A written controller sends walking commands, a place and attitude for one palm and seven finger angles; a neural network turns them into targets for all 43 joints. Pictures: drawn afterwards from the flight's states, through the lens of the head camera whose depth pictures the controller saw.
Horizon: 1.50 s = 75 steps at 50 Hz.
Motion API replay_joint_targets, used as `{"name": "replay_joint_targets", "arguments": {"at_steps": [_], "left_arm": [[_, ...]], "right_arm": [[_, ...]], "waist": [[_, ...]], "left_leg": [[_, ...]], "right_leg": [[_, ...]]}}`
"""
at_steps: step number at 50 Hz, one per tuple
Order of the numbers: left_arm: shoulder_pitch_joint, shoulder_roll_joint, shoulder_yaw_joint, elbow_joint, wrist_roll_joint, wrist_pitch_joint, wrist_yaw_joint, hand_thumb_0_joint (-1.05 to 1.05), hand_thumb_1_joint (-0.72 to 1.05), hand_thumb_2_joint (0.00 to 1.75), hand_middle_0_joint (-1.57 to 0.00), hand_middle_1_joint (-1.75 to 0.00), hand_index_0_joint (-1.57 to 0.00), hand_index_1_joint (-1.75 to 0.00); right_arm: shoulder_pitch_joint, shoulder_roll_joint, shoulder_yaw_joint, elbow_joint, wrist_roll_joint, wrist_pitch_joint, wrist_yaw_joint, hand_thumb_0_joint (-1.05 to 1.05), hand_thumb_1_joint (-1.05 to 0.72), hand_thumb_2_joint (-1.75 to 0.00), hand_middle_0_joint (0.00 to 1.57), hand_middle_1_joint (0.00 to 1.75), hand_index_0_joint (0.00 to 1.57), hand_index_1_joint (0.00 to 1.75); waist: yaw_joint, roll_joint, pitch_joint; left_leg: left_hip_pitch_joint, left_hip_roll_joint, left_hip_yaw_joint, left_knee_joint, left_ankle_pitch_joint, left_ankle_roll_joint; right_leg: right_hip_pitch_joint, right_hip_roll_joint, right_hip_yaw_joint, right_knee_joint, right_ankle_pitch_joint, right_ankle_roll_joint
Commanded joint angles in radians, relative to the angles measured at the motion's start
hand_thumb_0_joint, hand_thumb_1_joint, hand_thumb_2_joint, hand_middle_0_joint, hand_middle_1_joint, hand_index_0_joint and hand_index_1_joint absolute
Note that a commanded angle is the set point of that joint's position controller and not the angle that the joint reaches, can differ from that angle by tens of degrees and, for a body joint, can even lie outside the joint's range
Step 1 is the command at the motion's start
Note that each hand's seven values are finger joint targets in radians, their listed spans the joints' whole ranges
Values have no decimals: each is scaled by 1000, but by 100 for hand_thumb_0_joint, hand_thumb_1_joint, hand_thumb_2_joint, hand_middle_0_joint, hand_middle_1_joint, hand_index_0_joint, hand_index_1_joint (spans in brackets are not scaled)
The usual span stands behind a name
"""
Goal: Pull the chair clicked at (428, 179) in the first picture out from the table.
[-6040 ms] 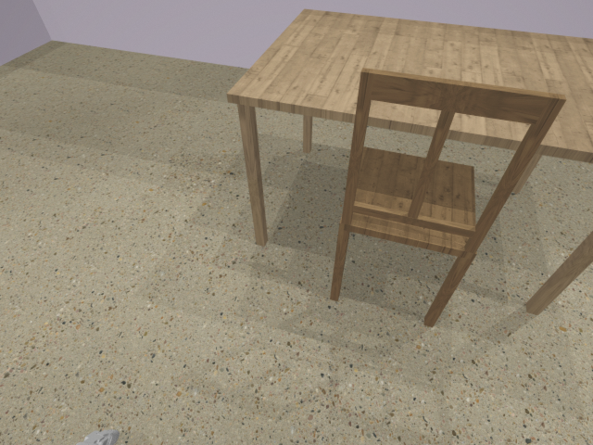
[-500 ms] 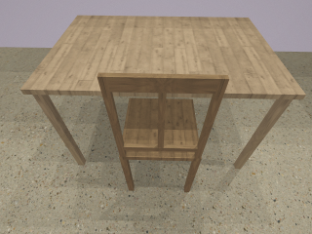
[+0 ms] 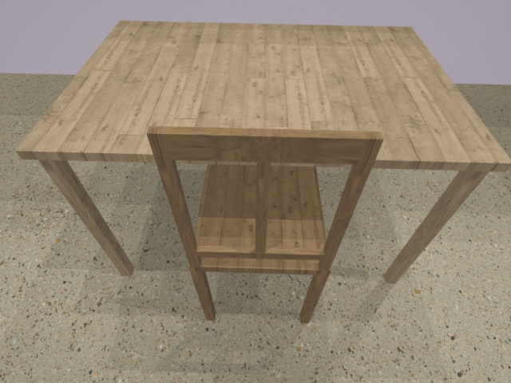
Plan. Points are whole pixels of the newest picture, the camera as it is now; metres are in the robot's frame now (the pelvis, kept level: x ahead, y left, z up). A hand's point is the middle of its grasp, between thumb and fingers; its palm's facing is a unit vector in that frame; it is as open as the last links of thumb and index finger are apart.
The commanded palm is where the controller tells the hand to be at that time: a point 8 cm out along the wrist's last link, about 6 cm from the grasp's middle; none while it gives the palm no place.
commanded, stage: come to a stop and stand still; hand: left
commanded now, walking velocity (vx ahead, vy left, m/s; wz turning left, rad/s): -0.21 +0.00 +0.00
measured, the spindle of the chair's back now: (261, 212) +0.47 +0.02 -0.07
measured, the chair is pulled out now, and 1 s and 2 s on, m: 0.00 0.00 0.00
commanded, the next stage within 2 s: look again from close up in 1.08 s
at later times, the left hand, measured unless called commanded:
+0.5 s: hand out of the picture +0.02 +0.20 -0.15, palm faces +0.04 -0.96 -0.29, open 7.3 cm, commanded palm none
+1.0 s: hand out of the picture -0.06 +0.19 -0.16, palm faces -0.01 -0.98 -0.22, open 7.3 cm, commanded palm none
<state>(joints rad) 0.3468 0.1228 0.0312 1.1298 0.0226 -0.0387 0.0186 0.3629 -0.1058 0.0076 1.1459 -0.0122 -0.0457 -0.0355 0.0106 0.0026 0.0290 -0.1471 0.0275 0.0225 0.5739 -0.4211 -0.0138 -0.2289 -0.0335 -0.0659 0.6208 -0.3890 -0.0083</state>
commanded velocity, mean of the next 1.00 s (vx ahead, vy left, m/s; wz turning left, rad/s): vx -0.04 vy -0.01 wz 0.00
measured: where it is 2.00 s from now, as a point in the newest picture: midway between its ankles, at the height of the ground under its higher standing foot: outside the picture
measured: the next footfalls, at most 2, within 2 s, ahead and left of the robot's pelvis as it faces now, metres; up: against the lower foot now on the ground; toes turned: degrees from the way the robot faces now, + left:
none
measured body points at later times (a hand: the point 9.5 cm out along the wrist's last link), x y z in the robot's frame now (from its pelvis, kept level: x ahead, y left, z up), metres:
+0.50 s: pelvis -0.03 +0.00 +0.01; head -0.01 -0.01 +0.46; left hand +0.02 +0.25 -0.13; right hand +0.02 -0.25 -0.15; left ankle -0.07 +0.13 -0.73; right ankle -0.04 -0.11 -0.73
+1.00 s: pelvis -0.08 +0.01 +0.01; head -0.06 +0.00 +0.46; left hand -0.06 +0.24 -0.14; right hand -0.10 -0.20 -0.15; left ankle -0.07 +0.13 -0.73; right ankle -0.04 -0.11 -0.73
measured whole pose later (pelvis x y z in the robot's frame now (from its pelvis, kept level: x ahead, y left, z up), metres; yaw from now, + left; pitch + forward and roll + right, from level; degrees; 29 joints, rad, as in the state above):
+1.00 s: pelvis -0.08 +0.01 +0.01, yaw +0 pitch -1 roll +1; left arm 0.27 0.16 -0.01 1.07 0.02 -0.01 0.03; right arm 0.31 -0.16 0.00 1.12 -0.01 0.01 0.00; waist -0.01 0.01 0.04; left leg -0.20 0.00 0.07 0.45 -0.24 0.01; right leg -0.27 -0.06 -0.06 0.48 -0.19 0.01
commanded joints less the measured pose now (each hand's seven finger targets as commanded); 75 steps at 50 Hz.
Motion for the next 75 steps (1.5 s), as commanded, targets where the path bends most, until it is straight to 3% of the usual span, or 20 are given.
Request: {"name": "replay_joint_targets", "arguments": {"at_steps": [1,2,3,5,7,10,17,18,19,20,21,23,26,30,33,40,47,57,67,75], "left_arm": [[147,119,20,9,-7,-10,22,0,90,90,-20,-30,-20,-30],[109,109,13,3,-8,-7,25,0,90,90,-20,-30,-20,-30],[71,94,5,-9,-11,-3,26,0,90,90,-20,-30,-20,-30],[58,89,7,-21,-15,-3,36,0,90,90,-20,-30,-20,-30],[38,94,14,-35,-17,7,41,0,90,90,-20,-30,-20,-30],[15,89,18,-46,-11,25,39,0,90,90,-20,-30,-20,-30],[34,117,14,-67,-7,24,32,0,90,90,-20,-30,-20,-30],[-40,319,10,-158,-4,10,30,0,90,90,-20,-30,-20,-30],[-26,264,31,-193,-5,10,34,0,90,90,-20,-30,-20,-30],[-36,253,25,-196,-9,0,34,0,90,90,-20,-30,-20,-30],[-36,241,26,-193,-11,-5,35,0,90,90,-20,-30,-20,-30],[-42,240,24,-184,-14,0,34,0,90,90,-20,-30,-20,-30],[-99,239,9,-191,-11,6,30,0,90,90,-20,-30,-20,-30],[-140,250,-2,-202,-5,16,25,0,90,90,-20,-30,-20,-30],[-145,247,-5,-207,-2,23,22,0,90,90,-20,-30,-20,-30],[-100,216,-13,-178,-5,21,21,0,90,90,-20,-30,-20,-30],[-48,170,-19,-114,-10,9,26,0,90,90,-20,-30,-20,-30],[11,115,-21,-42,-8,6,31,0,90,90,-20,-30,-20,-30],[36,94,-18,-22,-6,3,34,0,90,90,-20,-30,-20,-30],[26,102,-15,-25,-4,5,32,0,90,90,-20,-30,-20,-30]], "right_arm": [[20,-54,-13,-38,4,-12,-13,0,-90,-90,20,30,20,30],[33,-50,-10,-25,6,-9,-15,0,-90,-90,20,30,20,30],[50,-56,-12,-8,5,-9,-18,0,-90,-90,20,30,20,30],[70,-94,-21,2,4,-5,-28,0,-90,-90,20,30,20,30],[49,-117,-34,-13,8,3,-31,0,-90,-90,20,30,20,30],[8,-115,-40,-27,8,17,-30,0,-90,-90,20,30,20,30],[-32,-108,-39,-71,6,25,-18,0,-90,-90,20,30,20,30],[-106,-262,-65,-146,-8,14,-12,0,-90,-90,20,30,20,30],[-69,-292,-107,-165,-5,-11,-13,0,-90,-90,20,30,20,30],[-103,-290,-110,-166,-3,-14,-13,0,-90,-90,20,30,20,30],[-120,-269,-110,-172,2,-11,-10,0,-90,-90,20,30,20,30],[-160,-218,-92,-189,5,4,0,0,-90,-90,20,30,20,30],[-182,-206,-73,-194,1,34,18,0,-90,-90,20,30,20,30],[-166,-215,-59,-185,-4,54,36,0,-90,-90,20,30,20,30],[-138,-211,-51,-175,-9,59,42,0,-90,-90,20,30,20,30],[-114,-210,-42,-150,-6,49,43,0,-90,-90,20,30,20,30],[-61,-167,-33,-81,3,36,34,0,-90,-90,20,30,20,30],[-12,-113,-31,-12,9,30,24,0,-90,-90,20,30,20,30],[-22,-97,-30,0,11,23,16,0,-90,-90,20,30,20,30],[-44,-103,-26,-4,10,25,17,0,-90,-90,20,30,20,30]], "waist": [[13,-133,-2],[-6,-92,-6],[-16,-14,16],[-12,41,-36],[-10,73,-53],[-2,47,32],[1,-45,-36],[-12,-52,42],[-10,5,-74],[-8,58,-173],[-5,90,-213],[0,6,-138],[-21,-47,12],[-33,-60,68],[-36,-31,61],[-21,4,43],[-16,8,33],[-17,-13,40],[-13,-1,35],[-11,-4,68]], "left_leg": [[-143,4,44,16,282,26],[-79,16,25,-56,353,21],[-24,34,8,-93,566,23],[66,73,1,-60,951,26],[121,93,-5,-58,1085,33],[89,101,-19,-108,974,47],[39,68,-6,-150,556,30],[9,22,-42,-149,782,48],[63,103,-49,-106,862,44],[140,109,-54,-67,948,49],[147,102,-49,-40,915,50],[30,71,-29,-46,640,42],[-44,42,-22,-116,260,22],[-44,26,-25,-150,130,20],[-55,27,-26,-178,58,25],[-119,48,-67,-240,31,35],[-101,60,-68,-247,113,38],[-70,61,-57,-245,148,43],[-33,66,-44,-232,247,46],[-39,61,-43,-247,230,44]], "right_leg": [[174,-167,142,-82,851,-111],[146,-143,102,-48,923,-88],[98,-102,55,-14,917,-54],[93,-75,39,-5,829,-23],[72,-62,23,-8,698,-11],[35,-56,32,-51,552,-7],[111,-109,77,-112,716,-29],[66,-20,64,-35,804,-43],[56,-43,43,-17,531,-41],[65,-41,44,-39,561,-58],[93,-55,47,-75,594,-65],[127,-89,88,-126,654,-63],[18,-118,158,-237,342,-56],[-88,-103,167,-340,-45,-27],[-111,-93,148,-348,-123,-14],[-80,-76,107,-286,-51,1],[-47,-83,87,-251,84,-3],[-46,-85,80,-237,144,-4],[-20,-85,75,-218,263,-2],[-22,-87,79,-230,248,-3]]}}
